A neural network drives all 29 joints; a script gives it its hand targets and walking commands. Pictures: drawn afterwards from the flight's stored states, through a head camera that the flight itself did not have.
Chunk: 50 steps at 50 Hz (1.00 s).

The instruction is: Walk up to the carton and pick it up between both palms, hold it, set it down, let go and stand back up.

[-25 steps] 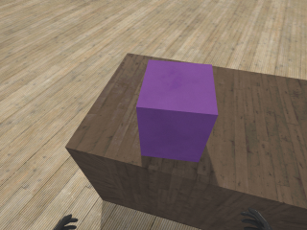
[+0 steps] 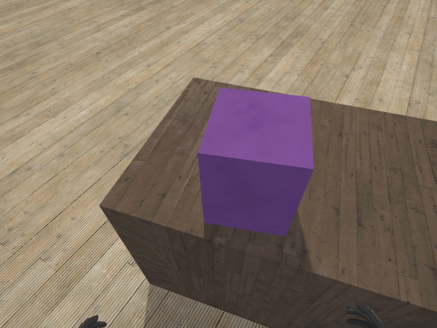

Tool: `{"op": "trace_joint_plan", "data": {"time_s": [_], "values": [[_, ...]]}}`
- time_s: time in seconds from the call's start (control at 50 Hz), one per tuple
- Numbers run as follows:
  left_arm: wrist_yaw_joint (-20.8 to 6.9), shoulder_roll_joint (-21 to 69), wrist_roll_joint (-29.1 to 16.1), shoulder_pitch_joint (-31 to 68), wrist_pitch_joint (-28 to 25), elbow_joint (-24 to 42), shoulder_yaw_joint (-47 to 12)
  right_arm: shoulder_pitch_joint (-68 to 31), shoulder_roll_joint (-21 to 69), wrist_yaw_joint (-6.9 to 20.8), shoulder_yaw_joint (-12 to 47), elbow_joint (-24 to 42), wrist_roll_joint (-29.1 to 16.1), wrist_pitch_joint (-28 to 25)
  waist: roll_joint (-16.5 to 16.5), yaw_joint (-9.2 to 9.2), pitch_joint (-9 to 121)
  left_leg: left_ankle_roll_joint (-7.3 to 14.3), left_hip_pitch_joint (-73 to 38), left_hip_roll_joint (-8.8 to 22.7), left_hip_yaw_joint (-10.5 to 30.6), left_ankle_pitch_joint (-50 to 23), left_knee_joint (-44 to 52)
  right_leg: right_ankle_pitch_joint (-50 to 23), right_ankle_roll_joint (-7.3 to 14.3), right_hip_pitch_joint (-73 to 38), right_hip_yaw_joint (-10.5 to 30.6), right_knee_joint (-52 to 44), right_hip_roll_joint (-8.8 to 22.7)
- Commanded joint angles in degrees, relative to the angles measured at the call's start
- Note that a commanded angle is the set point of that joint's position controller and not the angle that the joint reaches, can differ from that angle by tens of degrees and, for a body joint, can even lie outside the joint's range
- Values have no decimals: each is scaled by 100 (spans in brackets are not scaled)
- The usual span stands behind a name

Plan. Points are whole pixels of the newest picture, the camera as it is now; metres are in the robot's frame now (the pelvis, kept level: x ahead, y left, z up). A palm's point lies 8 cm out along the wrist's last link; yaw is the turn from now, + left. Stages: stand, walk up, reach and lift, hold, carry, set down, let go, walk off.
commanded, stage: walk up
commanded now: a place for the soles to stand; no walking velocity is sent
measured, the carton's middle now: (253, 163) +0.46 -0.04 +0.01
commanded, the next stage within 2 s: reach and lift in 0.70 s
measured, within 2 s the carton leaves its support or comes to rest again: neither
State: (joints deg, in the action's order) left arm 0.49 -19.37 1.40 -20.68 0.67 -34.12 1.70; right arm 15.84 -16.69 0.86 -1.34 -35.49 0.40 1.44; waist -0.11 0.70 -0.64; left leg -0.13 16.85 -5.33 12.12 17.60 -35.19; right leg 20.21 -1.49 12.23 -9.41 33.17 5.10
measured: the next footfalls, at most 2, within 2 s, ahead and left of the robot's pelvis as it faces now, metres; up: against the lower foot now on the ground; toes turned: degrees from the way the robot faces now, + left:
none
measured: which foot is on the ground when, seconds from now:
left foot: down 0.00-1.00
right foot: down 0.00-1.00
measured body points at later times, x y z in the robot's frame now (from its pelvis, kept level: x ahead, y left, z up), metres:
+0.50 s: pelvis +0.00 -0.01 +0.00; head +0.00 +0.00 +0.45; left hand +0.08 +0.28 -0.11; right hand +0.15 -0.27 -0.09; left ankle +0.01 +0.12 -0.73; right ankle -0.03 -0.13 -0.73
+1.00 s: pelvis -0.01 -0.02 +0.01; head -0.01 +0.00 +0.46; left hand +0.19 +0.24 -0.07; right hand +0.15 -0.28 -0.06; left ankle +0.01 +0.12 -0.73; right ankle -0.03 -0.13 -0.73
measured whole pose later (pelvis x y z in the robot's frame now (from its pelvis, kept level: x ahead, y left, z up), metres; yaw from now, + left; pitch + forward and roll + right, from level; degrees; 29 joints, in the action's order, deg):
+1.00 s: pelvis -0.01 -0.02 +0.01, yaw -7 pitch -5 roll +0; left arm 0.8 -17.5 0.7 -6.7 14.2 -30.1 6.2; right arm 2.7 -12.0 1.6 -2.1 -50.4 3.8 -14.5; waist -2.2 1.6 -4.3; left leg -2.2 7.8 1.7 2.6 13.6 -26.0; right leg 14.5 1.0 6.0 -2.9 25.2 -0.3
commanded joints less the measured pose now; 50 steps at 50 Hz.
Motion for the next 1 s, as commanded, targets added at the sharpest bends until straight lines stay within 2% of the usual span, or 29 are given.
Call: {"op": "trace_joint_plan", "data": {"time_s": [0.0,0.02,0.06,0.1,0.18,0.22,0.26,0.36,0.4,0.44,0.48,0.52,0.56,0.68,0.7,0.72,0.74,0.8,0.84,0.9,0.98], "values": [[-5,-675,0,-182,-117,318,154,-165,-791,-56,-232,481,10,-123,123,25,2,294,615,412,502,-1119,609,-525,451,-541,536,-579,353],[-3,-812,4,-225,-129,308,204,-131,-704,-55,-204,492,63,-134,22,86,70,266,432,330,272,-1511,228,-870,544,-555,664,-644,512],[5,-928,21,-189,-108,289,233,-45,-631,-49,-199,538,66,-138,-196,48,159,170,278,269,-89,-1494,-165,-1017,754,-465,687,-739,832],[-1,-895,2,-103,-64,314,202,-59,-629,-43,-215,610,62,-136,-240,29,68,178,57,337,-91,-1415,-110,-938,777,-125,596,-707,887],[-23,-766,-32,39,26,378,145,72,-799,-70,-271,606,8,-152,18,-36,23,339,131,475,298,-1569,194,-639,513,-89,302,-297,441],[-37,-689,-31,-30,40,366,127,35,-881,-95,-283,612,7,-154,234,-3,68,463,345,603,668,-1346,463,-555,404,-292,344,-143,257],[-45,-676,-14,-97,29,352,133,-36,-875,-110,-267,611,14,-141,274,49,18,492,547,611,799,-1184,565,-478,387,-449,409,-202,201],[-33,-830,3,-107,-33,286,181,-64,-711,-88,-221,628,18,-132,14,48,46,259,396,337,101,-1399,49,-623,616,-417,513,-596,585],[-29,-857,-2,-26,-15,295,186,-28,-695,-79,-228,656,20,-139,-85,18,15,231,279,329,-5,-1362,-39,-534,674,-248,488,-643,686],[-37,-822,-17,45,16,314,171,-5,-741,-80,-247,674,15,-150,-52,-1,-33,263,252,373,88,-1357,77,-438,620,-143,397,-538,597],[-53,-754,-18,57,40,330,153,19,-836,-91,-275,667,9,-161,105,4,-38,356,361,464,394,-1292,323,-376,499,-211,308,-299,375],[-66,-676,-20,-33,45,320,136,-19,-905,-106,-284,664,16,-164,276,46,2,478,545,598,810,-1006,614,-297,394,-373,356,-168,192],[-68,-661,-7,-117,26,293,141,-79,-884,-116,-267,654,25,-153,309,89,-38,488,704,603,904,-813,720,-238,385,-511,427,-266,153],[-40,-859,3,-111,-38,224,194,-6,-681,-83,-215,647,31,-153,-65,55,31,227,373,305,26,-1234,16,-410,668,-339,550,-708,667],[146,-1024,-191,2472,610,1425,430,-1900,-211,-65,-704,-1125,745,-1227,502,-242,55,-232,8,787,-1232,-552,646,-241,355,776,434,-250,-553],[169,-584,-135,1676,893,1181,282,-1712,-411,59,-844,-1889,720,-1669,-31,-159,-33,-170,756,689,-1112,-807,533,-332,271,-266,410,-193,-440],[177,-664,-51,1697,1037,1315,334,-1647,-413,90,-709,-1862,651,-1881,96,-118,158,-178,557,755,-1155,-798,541,-449,310,-273,300,-146,-447],[140,-692,-129,1245,1269,1141,438,-1757,-468,105,-593,-1895,537,-2055,106,30,276,-184,-169,569,-1332,-1383,645,-734,270,-454,330,-659,-572],[126,-633,-113,1095,1392,858,483,-1848,-398,113,-480,-1682,492,-1927,55,124,35,-130,-333,446,-1426,-1151,983,-519,257,-650,413,-1044,-592],[66,-557,-43,1050,1413,634,658,-1892,-264,61,-255,-1350,366,-1765,-120,259,42,-103,-614,313,-1519,-1470,1110,-827,166,-924,523,-1290,-572],[32,-391,-61,1273,1240,731,705,-1819,-9,21,-107,-672,238,-1661,-86,382,-31,-84,-758,284,-1640,-1493,1417,-754,145,-979,620,-1548,-578]]}}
